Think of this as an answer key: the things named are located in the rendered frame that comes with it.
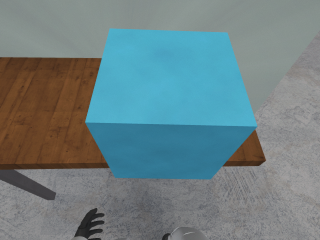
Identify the carton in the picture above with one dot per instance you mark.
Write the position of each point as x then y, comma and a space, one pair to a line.
168, 104

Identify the robot right thigh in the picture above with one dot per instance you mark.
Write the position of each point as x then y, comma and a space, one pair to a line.
187, 233

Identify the table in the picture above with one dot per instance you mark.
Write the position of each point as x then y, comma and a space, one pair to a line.
44, 102

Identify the robot left hand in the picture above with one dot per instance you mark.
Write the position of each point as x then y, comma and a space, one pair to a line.
86, 224

